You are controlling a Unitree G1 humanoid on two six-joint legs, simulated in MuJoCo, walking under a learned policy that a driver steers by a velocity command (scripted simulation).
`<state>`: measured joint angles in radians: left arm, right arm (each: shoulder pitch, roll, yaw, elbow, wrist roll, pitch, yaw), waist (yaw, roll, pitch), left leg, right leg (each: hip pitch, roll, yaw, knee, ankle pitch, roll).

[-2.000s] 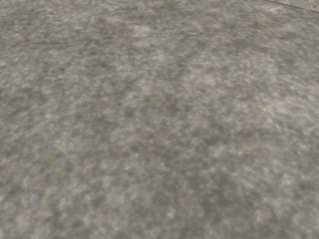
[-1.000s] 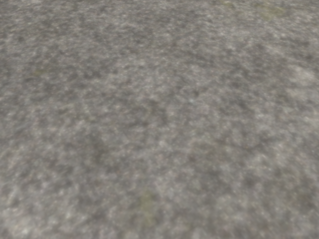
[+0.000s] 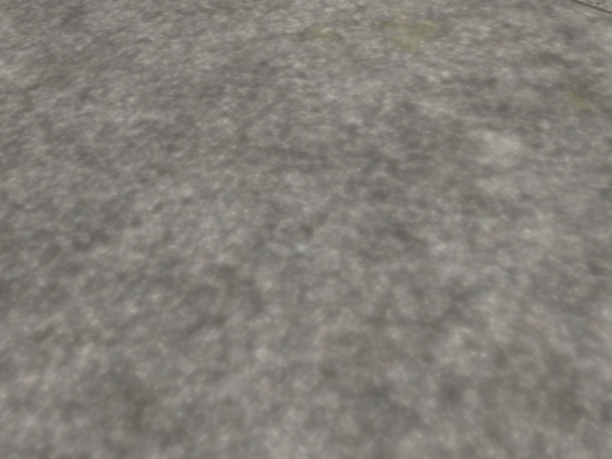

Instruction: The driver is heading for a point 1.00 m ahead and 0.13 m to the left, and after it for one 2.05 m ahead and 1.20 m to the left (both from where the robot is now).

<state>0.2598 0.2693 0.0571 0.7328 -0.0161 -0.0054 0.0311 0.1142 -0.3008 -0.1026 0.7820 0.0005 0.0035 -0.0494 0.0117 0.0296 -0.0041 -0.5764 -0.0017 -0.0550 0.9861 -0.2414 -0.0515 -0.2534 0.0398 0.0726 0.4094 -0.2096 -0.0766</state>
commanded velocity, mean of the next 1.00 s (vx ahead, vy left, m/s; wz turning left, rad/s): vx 0.42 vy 0.00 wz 0.16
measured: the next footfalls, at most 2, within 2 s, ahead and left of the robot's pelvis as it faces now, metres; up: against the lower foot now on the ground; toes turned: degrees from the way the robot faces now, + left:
left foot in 0.28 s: +0.16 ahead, +0.15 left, +0.00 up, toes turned -9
right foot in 0.70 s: +0.43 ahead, -0.09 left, +0.00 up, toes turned +7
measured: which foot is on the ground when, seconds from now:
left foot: up 0.00-0.26, down 0.28-0.72, up 0.74-1.00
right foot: down 0.00-0.30, up 0.32-0.68, down 0.70-1.00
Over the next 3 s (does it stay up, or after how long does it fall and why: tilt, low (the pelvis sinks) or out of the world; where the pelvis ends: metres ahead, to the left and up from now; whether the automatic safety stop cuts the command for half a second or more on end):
stays up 1.00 0.25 0.00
